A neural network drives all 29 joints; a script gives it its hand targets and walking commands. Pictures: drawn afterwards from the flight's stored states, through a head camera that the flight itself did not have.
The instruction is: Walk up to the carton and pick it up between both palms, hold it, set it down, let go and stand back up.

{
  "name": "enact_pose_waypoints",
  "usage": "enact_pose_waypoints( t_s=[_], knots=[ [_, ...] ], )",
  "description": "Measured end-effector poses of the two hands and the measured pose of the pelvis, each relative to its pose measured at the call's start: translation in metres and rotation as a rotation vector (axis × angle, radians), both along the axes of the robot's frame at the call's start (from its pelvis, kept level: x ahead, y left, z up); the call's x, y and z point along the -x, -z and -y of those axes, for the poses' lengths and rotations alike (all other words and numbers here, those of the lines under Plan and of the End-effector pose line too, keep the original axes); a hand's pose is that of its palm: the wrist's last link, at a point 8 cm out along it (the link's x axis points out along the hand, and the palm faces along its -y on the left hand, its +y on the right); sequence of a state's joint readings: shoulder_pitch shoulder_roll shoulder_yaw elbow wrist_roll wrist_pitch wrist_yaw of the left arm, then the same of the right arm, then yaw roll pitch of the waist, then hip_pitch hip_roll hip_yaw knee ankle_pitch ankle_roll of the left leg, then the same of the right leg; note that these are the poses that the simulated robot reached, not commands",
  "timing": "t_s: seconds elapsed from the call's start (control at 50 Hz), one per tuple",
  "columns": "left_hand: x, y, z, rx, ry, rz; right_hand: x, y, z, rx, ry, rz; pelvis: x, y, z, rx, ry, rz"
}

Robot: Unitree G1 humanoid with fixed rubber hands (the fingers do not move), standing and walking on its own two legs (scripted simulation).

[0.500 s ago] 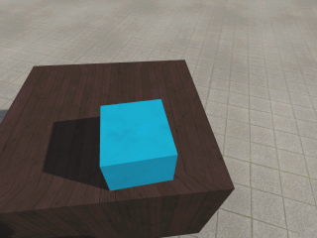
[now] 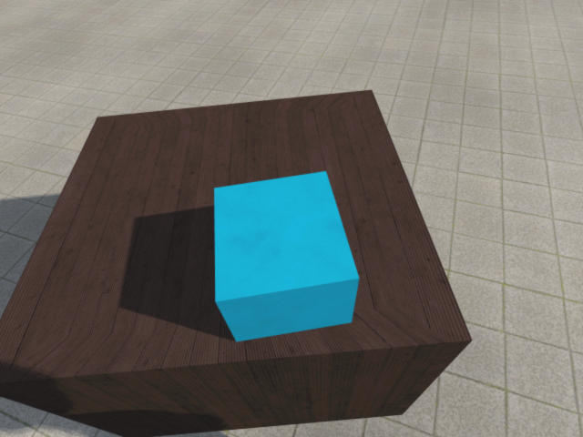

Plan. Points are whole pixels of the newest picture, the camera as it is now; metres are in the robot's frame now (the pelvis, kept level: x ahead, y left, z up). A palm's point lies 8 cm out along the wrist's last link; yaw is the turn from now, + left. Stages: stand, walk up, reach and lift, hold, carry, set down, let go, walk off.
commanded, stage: walk up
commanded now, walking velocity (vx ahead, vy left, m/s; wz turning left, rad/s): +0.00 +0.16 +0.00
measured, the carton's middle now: (282, 254) +0.42 +0.07 -0.05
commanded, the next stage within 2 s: none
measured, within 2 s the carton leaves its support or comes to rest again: neither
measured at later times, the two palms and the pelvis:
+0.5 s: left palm out of the picture -0.03 +0.31 -0.16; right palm out of the picture -0.02 -0.11 -0.12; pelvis +0.00 +0.10 +0.01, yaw +1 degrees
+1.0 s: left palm out of the picture -0.02 +0.28 -0.15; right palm out of the picture -0.02 -0.13 -0.14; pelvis +0.00 +0.08 +0.00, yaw +0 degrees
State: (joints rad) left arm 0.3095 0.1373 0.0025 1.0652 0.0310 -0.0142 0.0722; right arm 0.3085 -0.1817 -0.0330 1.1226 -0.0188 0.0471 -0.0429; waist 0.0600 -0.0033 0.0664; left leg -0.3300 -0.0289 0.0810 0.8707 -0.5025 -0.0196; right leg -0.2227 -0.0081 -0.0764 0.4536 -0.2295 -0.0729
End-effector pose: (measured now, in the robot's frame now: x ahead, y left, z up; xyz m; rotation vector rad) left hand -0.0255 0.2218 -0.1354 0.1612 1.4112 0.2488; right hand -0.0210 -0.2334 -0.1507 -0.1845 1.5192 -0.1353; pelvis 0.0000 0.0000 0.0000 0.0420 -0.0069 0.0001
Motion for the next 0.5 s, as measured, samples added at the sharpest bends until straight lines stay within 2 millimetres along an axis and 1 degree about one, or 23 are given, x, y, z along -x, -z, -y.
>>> enact_pose_waypoints(
  t_s=[0.06, 0.1, 0.14, 0.2, 0.26, 0.3, 0.34, 0.38, 0.42, 0.46, 0.5],
  knots=[
    [0.015, -0.013, -0.029, -0.059, -0.017, -0.028, -0.012, -0.002, 0.003, 0.009, -0.015, 0.037, 0.002, -0.004, -0.011, -0.017, 0.003, -0.005],
    [0.021, -0.019, -0.046, -0.084, -0.019, -0.044, -0.024, -0.001, -0.003, 0.002, -0.010, 0.085, 0.004, -0.005, -0.021, -0.019, 0.008, -0.006],
    [0.024, -0.019, -0.056, -0.085, -0.017, -0.061, -0.035, 0.001, -0.018, -0.022, 0.012, 0.145, 0.004, -0.004, -0.030, -0.005, 0.006, -0.005],
    [0.018, -0.006, -0.064, -0.042, 0.005, -0.054, -0.042, 0.006, -0.047, -0.043, 0.026, 0.188, 0.004, 0.002, -0.045, 0.038, -0.010, -0.001],
    [0.007, 0.016, -0.073, 0.025, 0.013, -0.019, -0.037, 0.007, -0.075, -0.026, 0.013, 0.172, 0.004, 0.011, -0.062, 0.075, -0.017, 0.004],
    [0.001, 0.026, -0.077, 0.067, 0.018, -0.006, -0.029, -0.004, -0.089, -0.001, 0.016, 0.154, 0.005, 0.009, -0.069, 0.047, -0.009, 0.013],
    [-0.003, 0.032, -0.078, 0.107, 0.018, 0.004, -0.018, -0.016, -0.096, 0.021, 0.016, 0.144, 0.002, 0.005, -0.076, 0.051, -0.005, 0.005],
    [-0.006, 0.031, -0.077, 0.144, 0.016, 0.000, -0.007, -0.025, -0.100, 0.043, 0.021, 0.115, -0.001, 0.000, -0.083, 0.068, -0.012, -0.006],
    [-0.006, 0.028, -0.078, 0.169, 0.011, -0.011, -0.001, -0.031, -0.105, 0.052, 0.018, 0.090, -0.002, -0.004, -0.090, 0.078, -0.017, -0.015],
    [-0.004, 0.025, -0.081, 0.174, 0.011, -0.027, 0.001, -0.032, -0.111, 0.047, 0.016, 0.078, -0.002, -0.006, -0.095, 0.078, -0.016, -0.024],
    [0.001, 0.022, -0.085, 0.164, 0.014, -0.052, 0.003, -0.029, -0.119, 0.029, 0.019, 0.071, -0.001, -0.006, -0.099, 0.070, -0.014, -0.030]
  ],
)
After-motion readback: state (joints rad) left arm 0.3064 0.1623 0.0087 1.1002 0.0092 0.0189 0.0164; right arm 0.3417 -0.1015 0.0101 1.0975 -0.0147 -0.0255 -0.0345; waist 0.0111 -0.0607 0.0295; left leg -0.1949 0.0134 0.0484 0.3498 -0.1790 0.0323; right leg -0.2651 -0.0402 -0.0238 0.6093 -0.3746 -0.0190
